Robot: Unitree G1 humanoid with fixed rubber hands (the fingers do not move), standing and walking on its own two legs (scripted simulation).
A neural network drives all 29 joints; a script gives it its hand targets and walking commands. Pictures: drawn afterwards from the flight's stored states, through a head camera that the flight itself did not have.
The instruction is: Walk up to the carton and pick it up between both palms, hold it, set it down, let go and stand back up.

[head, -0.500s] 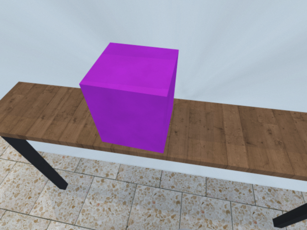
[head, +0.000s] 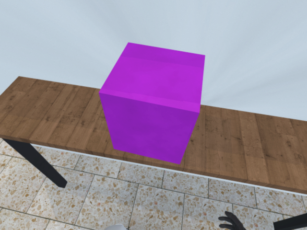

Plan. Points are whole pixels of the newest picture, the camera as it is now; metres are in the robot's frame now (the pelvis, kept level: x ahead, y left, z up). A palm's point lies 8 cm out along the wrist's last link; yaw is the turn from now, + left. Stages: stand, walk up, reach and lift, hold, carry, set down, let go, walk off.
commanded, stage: walk up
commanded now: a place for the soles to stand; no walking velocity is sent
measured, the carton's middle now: (155, 106) +0.43 -0.01 +0.06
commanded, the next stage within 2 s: none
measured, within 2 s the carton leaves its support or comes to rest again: neither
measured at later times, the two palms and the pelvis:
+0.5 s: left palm out of the picture +0.02 +0.24 -0.13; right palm out of the picture +0.00 -0.27 -0.12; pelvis +0.00 -0.01 +0.01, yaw +0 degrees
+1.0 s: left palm out of the picture +0.08 +0.37 -0.11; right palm out of the picture +0.07 -0.17 -0.11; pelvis -0.02 +0.09 +0.00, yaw -10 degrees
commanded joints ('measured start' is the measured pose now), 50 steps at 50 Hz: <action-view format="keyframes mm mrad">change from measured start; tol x16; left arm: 1 87 93 21 -26 4 -28 -3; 50 124 122 74 -71 8 -8 10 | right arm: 1 55 -136 -26 -14 7 -5 9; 29 172 -152 3 142 3 -36 3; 50 -74 -193 -63 -55 -11 28 -11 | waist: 1 -4 11 -156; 30 24 34 12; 40 16 -189 -129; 45 -11 243 -191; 50 11 139 -85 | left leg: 1 65 134 -168 -87 124 70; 3 130 25 -59 -69 -99 13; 15 51 77 -182 -236 -199 24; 29 117 61 -154 -152 11 24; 35 -222 46 -120 460 -302 -61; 40 -20 22 -55 168 -221 -70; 44 420 96 -107 -177 297 5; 46 215 402 -367 -230 369 217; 50 117 238 -142 -178 292 167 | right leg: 1 116 -78 83 -232 247 -27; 5 -202 -148 171 -388 -81 -69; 29 -22 -102 85 -320 141 -47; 32 115 -448 430 -325 757 -234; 35 180 -354 323 -250 1003 -231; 42 34 -128 170 -85 824 -93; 44 -176 9 139 121 321 -6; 45 -275 83 97 245 -203 31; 46 -206 38 129 412 -287 29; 50 -166 17 128 382 -108 29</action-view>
